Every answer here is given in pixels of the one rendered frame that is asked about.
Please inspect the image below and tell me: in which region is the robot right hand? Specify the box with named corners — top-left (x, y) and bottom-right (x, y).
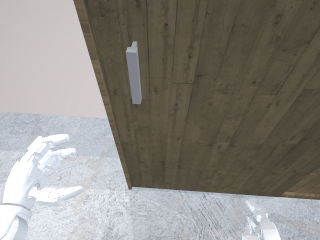
top-left (241, 198), bottom-right (281, 240)

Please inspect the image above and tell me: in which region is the wardrobe door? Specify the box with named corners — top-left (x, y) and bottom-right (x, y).
top-left (286, 167), bottom-right (320, 194)
top-left (83, 0), bottom-right (320, 197)

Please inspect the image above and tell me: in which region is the robot left hand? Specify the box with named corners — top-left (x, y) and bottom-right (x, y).
top-left (2, 134), bottom-right (84, 210)

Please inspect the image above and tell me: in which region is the left robot forearm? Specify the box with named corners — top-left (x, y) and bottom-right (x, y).
top-left (0, 203), bottom-right (32, 240)

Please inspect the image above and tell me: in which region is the handle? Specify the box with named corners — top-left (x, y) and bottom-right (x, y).
top-left (126, 41), bottom-right (142, 104)

